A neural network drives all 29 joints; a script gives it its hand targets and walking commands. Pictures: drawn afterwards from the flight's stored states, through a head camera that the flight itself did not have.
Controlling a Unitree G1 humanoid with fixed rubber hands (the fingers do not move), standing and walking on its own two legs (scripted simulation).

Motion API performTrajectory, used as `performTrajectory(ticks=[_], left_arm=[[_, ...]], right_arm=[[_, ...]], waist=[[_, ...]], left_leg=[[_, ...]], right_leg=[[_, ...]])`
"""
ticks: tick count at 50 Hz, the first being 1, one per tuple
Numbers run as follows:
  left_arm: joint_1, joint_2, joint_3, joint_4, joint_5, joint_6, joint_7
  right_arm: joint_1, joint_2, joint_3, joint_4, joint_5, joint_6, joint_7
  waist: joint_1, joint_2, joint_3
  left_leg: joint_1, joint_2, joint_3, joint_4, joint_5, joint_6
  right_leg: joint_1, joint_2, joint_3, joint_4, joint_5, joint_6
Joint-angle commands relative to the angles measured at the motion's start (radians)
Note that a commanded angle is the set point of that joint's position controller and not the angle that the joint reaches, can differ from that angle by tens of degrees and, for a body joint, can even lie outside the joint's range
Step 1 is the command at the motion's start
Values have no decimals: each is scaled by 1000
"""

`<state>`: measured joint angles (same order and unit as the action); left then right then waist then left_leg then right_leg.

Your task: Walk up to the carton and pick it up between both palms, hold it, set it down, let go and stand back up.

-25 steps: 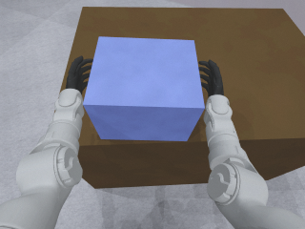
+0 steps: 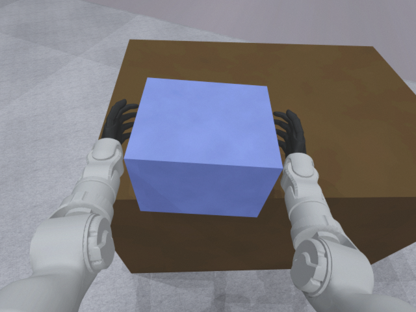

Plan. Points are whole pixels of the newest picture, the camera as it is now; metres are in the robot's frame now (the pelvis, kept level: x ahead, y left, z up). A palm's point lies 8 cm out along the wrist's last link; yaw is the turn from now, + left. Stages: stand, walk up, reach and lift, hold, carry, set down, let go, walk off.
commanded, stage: reach and lift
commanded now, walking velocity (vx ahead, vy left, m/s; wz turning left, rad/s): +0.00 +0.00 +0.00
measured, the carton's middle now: (203, 148) +0.46 +0.01 +0.02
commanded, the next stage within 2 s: none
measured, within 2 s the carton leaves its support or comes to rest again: neither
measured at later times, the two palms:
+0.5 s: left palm (106, 135) +0.41 +0.20 +0.12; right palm (298, 143) +0.40 -0.17 +0.12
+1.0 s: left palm (95, 139) +0.37 +0.20 +0.14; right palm (304, 143) +0.37 -0.16 +0.14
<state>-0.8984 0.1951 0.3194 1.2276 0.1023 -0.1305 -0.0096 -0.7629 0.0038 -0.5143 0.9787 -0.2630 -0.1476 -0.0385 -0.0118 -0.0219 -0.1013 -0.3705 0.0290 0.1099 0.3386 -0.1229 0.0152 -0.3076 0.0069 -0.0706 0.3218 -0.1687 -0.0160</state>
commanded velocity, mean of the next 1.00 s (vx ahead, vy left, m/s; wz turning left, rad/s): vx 0.00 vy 0.00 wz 0.00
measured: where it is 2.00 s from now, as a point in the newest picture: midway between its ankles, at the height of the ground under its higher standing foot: outside the picture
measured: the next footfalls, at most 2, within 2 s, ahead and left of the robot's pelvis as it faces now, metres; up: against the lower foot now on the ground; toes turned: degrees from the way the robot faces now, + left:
none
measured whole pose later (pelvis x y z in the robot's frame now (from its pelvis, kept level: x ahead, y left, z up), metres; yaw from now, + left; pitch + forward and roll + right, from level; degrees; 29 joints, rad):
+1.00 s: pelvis +0.00 +0.00 +0.00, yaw +2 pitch -4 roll +0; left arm -0.63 0.09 0.32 0.51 0.21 0.36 -0.04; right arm -0.65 -0.05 -0.22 0.74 -0.01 0.08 -0.06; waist -0.04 -0.05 0.00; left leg -0.10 0.01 0.08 0.28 -0.12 0.01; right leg -0.02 0.00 -0.10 0.26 -0.17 -0.01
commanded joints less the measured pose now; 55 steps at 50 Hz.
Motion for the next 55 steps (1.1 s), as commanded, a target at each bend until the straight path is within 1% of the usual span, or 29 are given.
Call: performTrajectory(ticks=[1,4,6,9,12,16,20,25,32,35,38,41,44,52,53,54,55], left_arm=[[-686,-520,-166,-176,29,-28,-143],[-678,-511,-145,-190,41,14,-141],[-670,-509,-131,-211,54,45,-139],[-653,-514,-116,-257,73,90,-137],[-633,-524,-116,-315,86,130,-134],[-595,-543,-140,-402,91,171,-127],[-546,-561,-183,-482,85,205,-122],[-478,-576,-242,-569,69,244,-121],[-397,-591,-303,-692,46,305,-138],[-370,-594,-319,-745,38,338,-148],[-350,-593,-331,-796,33,372,-159],[-338,-589,-339,-833,29,402,-169],[-330,-582,-343,-857,29,425,-176],[-329,-578,-356,-900,27,480,-177],[-237,-678,-468,-1085,-25,492,-176],[-269,-653,-500,-1120,-44,500,-172],[-275,-615,-467,-1059,-25,512,-171]], right_arm=[[-653,441,274,-81,-18,-32,154],[-652,425,248,-76,-22,1,161],[-650,415,232,-77,-26,21,166],[-647,405,214,-91,-29,43,172],[-641,399,210,-111,-26,54,178],[-624,391,229,-139,-7,55,181],[-601,384,273,-168,26,48,178],[-571,386,353,-212,79,46,162],[-545,405,481,-303,162,65,127],[-537,411,528,-348,195,84,111],[-530,411,565,-392,222,107,96],[-523,404,587,-426,244,130,84],[-515,391,594,-443,259,149,78],[-516,351,580,-451,285,182,88],[-488,424,718,-666,377,165,77],[-524,416,756,-722,415,174,69],[-567,378,740,-713,418,192,63]], waist=[[9,48,-513],[17,41,-448],[20,39,-421],[20,38,-409],[17,42,-417],[12,52,-433],[9,57,-439],[5,50,-430],[0,31,-406],[-6,23,-394],[-14,18,-380],[-23,17,-363],[-30,20,-338],[-39,39,-277],[-62,23,-507],[-55,49,-541],[-57,45,-451]], left_leg=[[335,6,-12,-4,222,-54],[340,9,-7,-37,135,-39],[357,9,-4,-50,108,-34],[394,7,-1,-58,100,-33],[443,4,-2,-55,128,-38],[514,1,-9,-35,214,-49],[565,-3,-16,-10,322,-58],[561,-16,-19,8,406,-59],[491,-40,-24,6,420,-49],[471,-48,-28,1,405,-45],[463,-53,-33,-5,382,-42],[465,-56,-38,-12,354,-42],[475,-56,-43,-20,323,-43],[533,-43,-54,-42,237,-41],[645,-43,-64,8,449,-49],[642,-58,-69,33,519,-65],[586,-59,-72,26,456,-63]], right_leg=[[166,-17,5,-4,294,34],[134,-19,3,-32,171,26],[120,-17,0,-47,117,25],[114,-13,-6,-61,88,28],[116,-7,-12,-70,97,32],[127,3,-21,-78,138,37],[151,14,-26,-78,195,40],[222,20,-22,-59,314,49],[342,16,-7,-25,486,67],[375,14,-1,-19,524,73],[392,12,3,-20,530,76],[393,12,4,-28,503,77],[374,14,0,-41,444,74],[254,18,-22,-90,208,55],[387,31,-10,-59,447,49],[399,32,-2,-52,500,49],[372,26,3,-58,454,51]])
